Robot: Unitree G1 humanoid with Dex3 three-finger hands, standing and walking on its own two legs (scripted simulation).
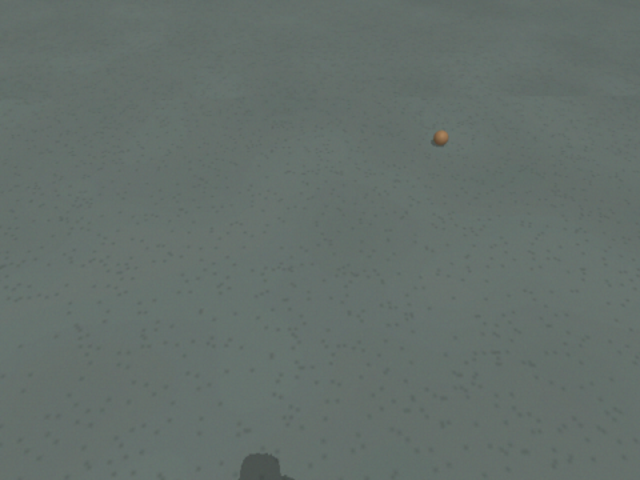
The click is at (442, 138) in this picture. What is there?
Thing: free ball
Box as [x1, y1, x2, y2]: [434, 130, 447, 144]
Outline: 445,131 440,130 435,133 434,141 437,144 442,144 447,140 447,134
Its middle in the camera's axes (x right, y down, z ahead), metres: +0.66 -0.61 +2.18
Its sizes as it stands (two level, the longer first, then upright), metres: 0.079 0.079 0.079
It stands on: the floor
